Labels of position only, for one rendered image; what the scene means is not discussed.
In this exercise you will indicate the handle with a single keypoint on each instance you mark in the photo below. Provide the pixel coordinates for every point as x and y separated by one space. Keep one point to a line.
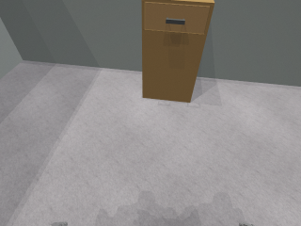
175 21

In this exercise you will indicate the drawer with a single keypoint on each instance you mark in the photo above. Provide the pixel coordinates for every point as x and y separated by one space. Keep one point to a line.
195 17

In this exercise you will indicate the cabinet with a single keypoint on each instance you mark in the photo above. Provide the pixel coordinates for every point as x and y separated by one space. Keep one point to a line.
170 59

